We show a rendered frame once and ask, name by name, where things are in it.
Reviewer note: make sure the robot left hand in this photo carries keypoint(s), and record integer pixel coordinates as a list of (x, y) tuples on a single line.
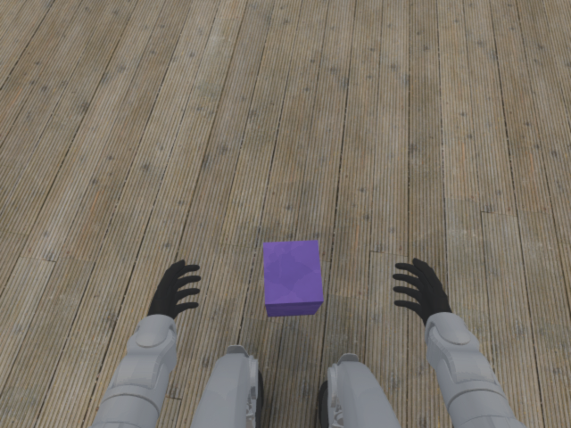
[(166, 296)]

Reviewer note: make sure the right robot thigh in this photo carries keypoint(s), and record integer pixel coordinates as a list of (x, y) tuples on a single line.
[(353, 389)]

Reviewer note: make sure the right robot forearm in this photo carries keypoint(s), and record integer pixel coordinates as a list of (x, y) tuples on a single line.
[(471, 391)]

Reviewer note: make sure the carton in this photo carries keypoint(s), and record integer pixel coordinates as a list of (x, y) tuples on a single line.
[(292, 278)]

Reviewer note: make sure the left robot forearm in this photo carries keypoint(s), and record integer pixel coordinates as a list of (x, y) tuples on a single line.
[(136, 392)]

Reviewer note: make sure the left robot shin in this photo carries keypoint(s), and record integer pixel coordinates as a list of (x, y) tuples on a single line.
[(251, 408)]

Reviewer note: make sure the robot right hand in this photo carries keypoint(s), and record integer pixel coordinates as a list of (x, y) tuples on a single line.
[(430, 294)]

